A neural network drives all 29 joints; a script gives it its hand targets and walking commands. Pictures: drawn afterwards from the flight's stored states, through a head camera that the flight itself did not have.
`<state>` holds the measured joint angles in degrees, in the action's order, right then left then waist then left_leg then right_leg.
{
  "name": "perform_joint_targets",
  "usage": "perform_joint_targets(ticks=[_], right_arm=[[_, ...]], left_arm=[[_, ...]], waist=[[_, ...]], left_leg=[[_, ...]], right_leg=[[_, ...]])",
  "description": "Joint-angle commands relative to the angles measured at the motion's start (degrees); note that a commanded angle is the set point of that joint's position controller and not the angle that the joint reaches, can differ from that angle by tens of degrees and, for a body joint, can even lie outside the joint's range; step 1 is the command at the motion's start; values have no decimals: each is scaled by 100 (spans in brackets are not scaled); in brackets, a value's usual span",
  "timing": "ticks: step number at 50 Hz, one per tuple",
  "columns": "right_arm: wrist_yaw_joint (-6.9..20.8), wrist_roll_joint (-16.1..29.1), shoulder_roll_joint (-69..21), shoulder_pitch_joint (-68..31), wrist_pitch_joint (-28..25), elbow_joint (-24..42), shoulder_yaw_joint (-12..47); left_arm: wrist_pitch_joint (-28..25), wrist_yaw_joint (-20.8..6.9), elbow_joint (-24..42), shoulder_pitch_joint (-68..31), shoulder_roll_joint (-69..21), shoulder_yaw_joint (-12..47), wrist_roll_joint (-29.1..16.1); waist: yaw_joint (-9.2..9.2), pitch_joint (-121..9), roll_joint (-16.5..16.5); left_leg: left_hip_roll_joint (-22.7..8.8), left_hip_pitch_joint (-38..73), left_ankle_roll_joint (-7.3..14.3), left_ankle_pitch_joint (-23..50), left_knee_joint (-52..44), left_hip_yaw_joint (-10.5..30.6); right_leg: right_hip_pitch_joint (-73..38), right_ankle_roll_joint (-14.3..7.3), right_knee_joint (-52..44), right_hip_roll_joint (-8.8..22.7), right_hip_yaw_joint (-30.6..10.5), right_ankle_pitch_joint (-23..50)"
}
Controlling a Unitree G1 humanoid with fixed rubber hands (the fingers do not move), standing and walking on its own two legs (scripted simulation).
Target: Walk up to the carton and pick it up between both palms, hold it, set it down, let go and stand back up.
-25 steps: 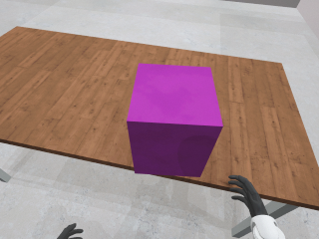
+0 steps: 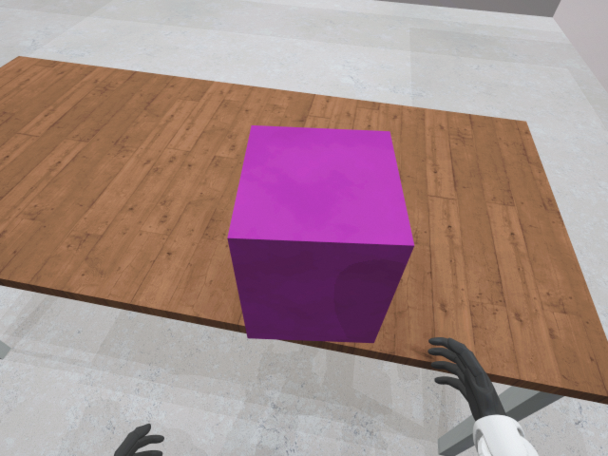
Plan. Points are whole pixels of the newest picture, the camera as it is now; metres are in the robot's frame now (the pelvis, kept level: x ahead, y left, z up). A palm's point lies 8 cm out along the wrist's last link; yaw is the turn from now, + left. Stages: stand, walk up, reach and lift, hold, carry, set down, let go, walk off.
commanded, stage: stand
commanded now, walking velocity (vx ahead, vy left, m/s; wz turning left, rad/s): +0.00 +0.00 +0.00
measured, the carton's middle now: (315, 239) +0.40 -0.02 +0.04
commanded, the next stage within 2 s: none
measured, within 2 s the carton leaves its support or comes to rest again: neither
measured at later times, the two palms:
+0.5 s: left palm out of the picture +0.09 +0.24 -0.11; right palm (483, 399) +0.19 -0.23 -0.01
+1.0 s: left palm out of the picture +0.10 +0.25 -0.11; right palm (481, 398) +0.19 -0.23 -0.01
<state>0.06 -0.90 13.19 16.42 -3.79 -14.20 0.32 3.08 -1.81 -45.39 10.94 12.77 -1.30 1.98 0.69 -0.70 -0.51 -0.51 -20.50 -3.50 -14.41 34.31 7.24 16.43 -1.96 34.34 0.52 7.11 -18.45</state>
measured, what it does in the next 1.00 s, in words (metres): stands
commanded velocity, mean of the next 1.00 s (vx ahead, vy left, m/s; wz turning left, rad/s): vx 0.00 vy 0.00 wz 0.00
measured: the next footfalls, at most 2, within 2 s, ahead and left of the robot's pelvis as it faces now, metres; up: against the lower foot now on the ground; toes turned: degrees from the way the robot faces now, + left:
none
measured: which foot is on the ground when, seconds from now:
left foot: down 0.00-1.00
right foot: down 0.00-1.00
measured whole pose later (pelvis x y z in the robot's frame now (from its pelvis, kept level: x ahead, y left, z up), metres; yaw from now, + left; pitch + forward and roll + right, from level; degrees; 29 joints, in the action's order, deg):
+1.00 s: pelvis +0.00 +0.00 +0.00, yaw +0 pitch +0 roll +0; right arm -0.1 -0.9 14.1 15.2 -3.3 -14.2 0.1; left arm 3.2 -2.2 -46.1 11.3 13.4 -1.7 1.8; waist 0.4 -0.5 -1.3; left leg -0.8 -20.3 -3.5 -13.3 32.8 6.4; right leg 16.4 -1.8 33.7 1.1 7.4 -18.0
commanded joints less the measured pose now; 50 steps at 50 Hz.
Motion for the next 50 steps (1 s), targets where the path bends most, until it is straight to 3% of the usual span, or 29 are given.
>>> perform_joint_targets(ticks=[1,2,3,5,7,10,12,16,19,20,22,26,27,29,31,33,36,37,39,40,41,42,43,44,45,46,48,49,50], right_arm=[[-44,-92,449,-22,388,-243,-202],[-59,-83,502,-33,372,-273,-139],[-101,-96,473,-44,418,-316,-162],[-116,-88,349,-121,412,-218,-143],[-76,-74,505,-242,424,-195,-193],[-82,-28,332,219,424,-304,-143],[-40,-76,513,-41,419,-293,-170],[-91,-107,534,-96,433,-211,-198],[-55,-92,692,-219,400,-231,-223],[-58,-80,559,-390,375,-147,-220],[-44,-64,516,-218,389,-205,-213],[-39,-22,326,71,398,-255,-135],[-73,-58,459,-23,401,-268,-90],[-75,-55,427,94,403,-277,-138],[-75,-63,566,-155,400,-228,-166],[-102,-61,584,-14,404,-308,-170],[-103,-135,610,-203,371,-328,-136],[-103,-128,553,-114,400,-313,-122],[-76,-92,460,-298,409,-213,-126],[-98,-83,566,-213,430,-283,-180],[-79,-88,585,-373,417,-185,-222],[-78,-80,462,-181,398,-251,-157],[-68,-58,552,-301,394,-255,-206],[-25,-48,616,-48,414,-326,-235],[-33,-70,606,-81,395,-296,-228],[-60,-58,513,-133,387,-262,-215],[-66,-98,570,-129,410,-303,-198],[-62,-75,388,-95,408,-231,-123],[-52,-97,555,-141,396,-248,-170]], left_arm=[[-71,-3,436,-159,803,-217,0],[-74,-29,469,-259,733,-231,4],[-72,-34,461,-62,624,-209,16],[-82,-23,438,-46,608,-188,25],[-97,-7,455,-44,624,-180,4],[-117,-21,428,-196,623,-190,-2],[-87,-40,521,-304,702,-218,-27],[-65,-55,474,-127,657,-230,-4],[-123,-52,347,68,588,-194,6],[-185,-56,341,71,661,-210,21],[-172,-56,317,-62,626,-175,-1],[-142,12,468,-482,779,-186,-19],[-145,-1,459,-315,676,-156,10],[-119,-13,374,-250,806,-184,36],[-119,-18,409,-172,723,-178,-7],[-112,-2,406,-133,830,-214,12],[-29,-4,358,69,550,-158,-19],[-34,-37,375,26,546,-190,-11],[-79,-22,377,38,554,-154,-30],[-108,-57,380,-93,730,-217,-20],[-130,-53,473,-282,724,-201,-11],[-134,-15,440,-332,739,-236,18],[-149,-41,512,-389,733,-227,-33],[-111,2,426,-347,758,-235,-31],[-92,-11,399,-306,579,-156,-57],[-94,-7,359,-208,663,-181,-23],[-92,-17,400,-295,666,-171,-30],[-118,-49,456,-453,755,-219,25],[-96,-62,427,-313,713,-194,-3]], waist=[[-220,200,-329],[-165,73,-730],[-340,356,-1132],[-304,177,-589],[-312,341,-480],[-53,11,-38],[-126,337,-786],[-257,485,-875],[-281,-72,-1093],[-343,-77,-682],[-182,-115,-230],[21,354,219],[-123,275,-261],[-25,218,-112],[-196,489,-428],[-150,318,-385],[-353,299,-1404],[-343,296,-1401],[-351,315,-503],[-216,311,-622],[-177,108,-296],[-88,46,-552],[-175,117,-519],[-39,63,-248],[-46,192,-515],[-115,52,-161],[-98,331,-457],[-73,182,25],[-134,121,6]], left_leg=[[-162,-270,128,313,-528,71],[-244,-408,153,285,-786,200],[-244,-614,185,234,-860,204],[-243,-612,235,119,-905,252],[-57,-474,126,-221,-608,-41],[-57,-91,86,144,-395,-181],[-186,-262,135,-283,-757,76],[-328,-1000,182,-1374,-1465,479],[-224,-606,122,-797,-1332,290],[-212,-412,109,-294,-1020,189],[32,-176,31,-211,-478,-280],[15,-29,35,340,-96,-452],[-63,-22,94,511,-123,-429],[-79,-55,65,469,-166,-337],[-150,-42,75,566,-282,-190],[-99,-212,57,411,-324,-246],[-405,-664,202,64,-1217,428],[-380,-565,228,-105,-1244,454],[-225,-641,165,-429,-987,181],[-96,-366,74,-362,-820,-64],[-41,-199,75,-265,-682,-83],[-81,-166,94,17,-639,-111],[-108,-285,87,-296,-747,-77],[-9,-84,19,-427,-534,-238],[-67,4,68,-211,-518,-229],[-131,-23,109,142,-459,-145],[-176,-169,97,-275,-668,-108],[-159,-303,125,-125,-626,-22],[-195,-383,88,-20,-678,-13]], right_leg=[[-15,145,-754,464,-454,-488],[-259,169,-453,329,-324,-263],[-247,191,-473,333,-345,-225],[-452,211,-417,276,-257,-176],[-5,115,-933,561,-637,-745],[2,51,-1017,564,-594,-826],[245,132,-765,443,-461,-751],[-231,173,-509,155,-214,-646],[-571,201,-469,211,-225,-201],[-466,192,-554,296,-298,-72],[-62,135,-1045,570,-606,-807],[407,19,-1369,814,-762,-738],[140,-31,-1202,784,-763,-567],[104,37,-1056,629,-537,-496],[342,55,-994,562,-558,-502],[58,69,-853,520,-486,-576],[-475,137,-237,154,-231,-155],[-460,186,-253,169,-203,-119],[-319,154,-641,383,-352,-431],[-44,144,-728,401,-430,-452],[-33,114,-806,430,-438,-552],[-119,89,-792,502,-474,-410],[35,126,-942,518,-525,-780],[222,77,-1158,607,-635,-1195],[257,66,-1072,611,-629,-1006],[110,67,-1082,642,-611,-926],[311,106,-1010,551,-548,-806],[51,119,-948,564,-503,-794],[-161,123,-868,466,-407,-678]])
